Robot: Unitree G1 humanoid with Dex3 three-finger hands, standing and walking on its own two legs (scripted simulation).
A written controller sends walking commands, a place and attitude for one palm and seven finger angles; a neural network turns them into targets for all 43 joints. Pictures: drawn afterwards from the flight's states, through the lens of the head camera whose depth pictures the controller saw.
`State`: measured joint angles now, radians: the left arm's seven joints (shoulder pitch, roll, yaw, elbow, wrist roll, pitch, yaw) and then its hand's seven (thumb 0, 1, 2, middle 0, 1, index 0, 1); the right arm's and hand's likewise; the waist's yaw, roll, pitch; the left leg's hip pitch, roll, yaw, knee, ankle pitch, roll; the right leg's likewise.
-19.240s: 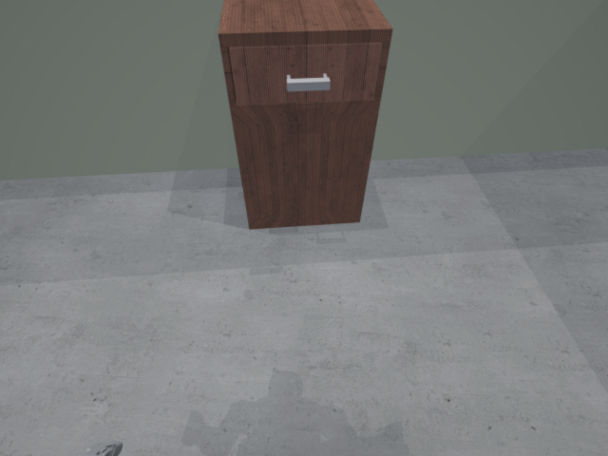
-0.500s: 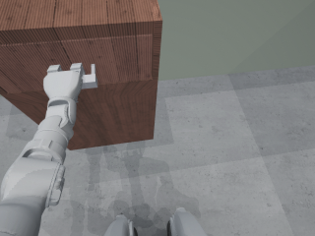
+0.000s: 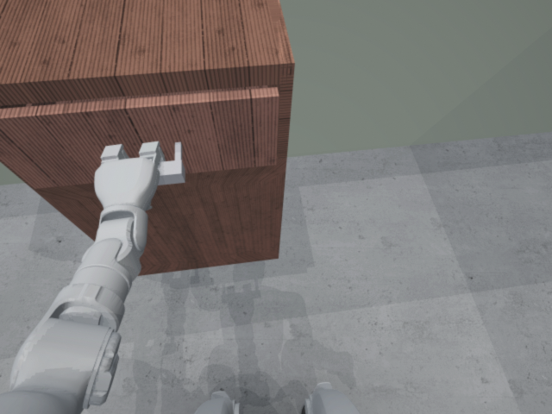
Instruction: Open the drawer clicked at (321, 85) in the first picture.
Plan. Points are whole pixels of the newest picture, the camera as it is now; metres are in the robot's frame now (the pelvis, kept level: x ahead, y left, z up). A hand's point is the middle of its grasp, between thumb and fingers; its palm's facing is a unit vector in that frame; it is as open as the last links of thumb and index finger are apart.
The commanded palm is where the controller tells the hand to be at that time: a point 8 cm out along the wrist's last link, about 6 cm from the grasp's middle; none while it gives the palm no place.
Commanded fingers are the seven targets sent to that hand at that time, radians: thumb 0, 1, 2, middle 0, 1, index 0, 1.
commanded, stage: pull the drawer open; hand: left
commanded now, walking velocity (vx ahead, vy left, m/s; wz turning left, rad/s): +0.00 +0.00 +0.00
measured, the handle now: (143, 163) +0.51 +0.20 -0.01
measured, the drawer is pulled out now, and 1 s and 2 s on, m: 0.02 0.06 0.19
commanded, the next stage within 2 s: none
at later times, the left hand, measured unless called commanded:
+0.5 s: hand (140, 208) +0.44 +0.20 -0.03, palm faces -0.05 -0.02 -1.00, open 6.1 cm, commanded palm +0.42 +0.19 +0.03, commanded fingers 0.00 0.90 0.90 -0.40 -1.35 -0.40 -1.35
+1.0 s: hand (140, 219) +0.42 +0.20 -0.03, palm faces -0.05 -0.05 -1.00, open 6.1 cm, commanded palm +0.36 +0.19 +0.03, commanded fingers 0.00 0.90 0.90 -0.40 -1.35 -0.40 -1.35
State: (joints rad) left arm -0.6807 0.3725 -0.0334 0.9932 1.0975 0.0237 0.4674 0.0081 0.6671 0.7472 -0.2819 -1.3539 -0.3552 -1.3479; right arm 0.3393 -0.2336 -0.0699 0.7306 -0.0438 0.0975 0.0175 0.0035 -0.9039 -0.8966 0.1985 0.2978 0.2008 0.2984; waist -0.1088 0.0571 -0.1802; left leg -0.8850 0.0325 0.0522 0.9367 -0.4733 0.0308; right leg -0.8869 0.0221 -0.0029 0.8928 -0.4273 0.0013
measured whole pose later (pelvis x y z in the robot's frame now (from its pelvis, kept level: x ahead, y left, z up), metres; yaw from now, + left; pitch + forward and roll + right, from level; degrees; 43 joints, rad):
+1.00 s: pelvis -0.02 -0.01 +0.00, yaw +0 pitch +22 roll -1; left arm -0.60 0.36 -0.03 0.95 1.09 0.02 0.48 0.01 0.66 0.74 -0.29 -1.35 -0.36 -1.35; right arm 0.34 -0.24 -0.08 0.74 -0.03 0.08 0.01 0.01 -0.90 -0.90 0.20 0.30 0.20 0.30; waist -0.10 0.05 -0.17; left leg -0.86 0.03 0.06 0.92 -0.45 0.02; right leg -0.87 0.03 0.01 0.89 -0.40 -0.01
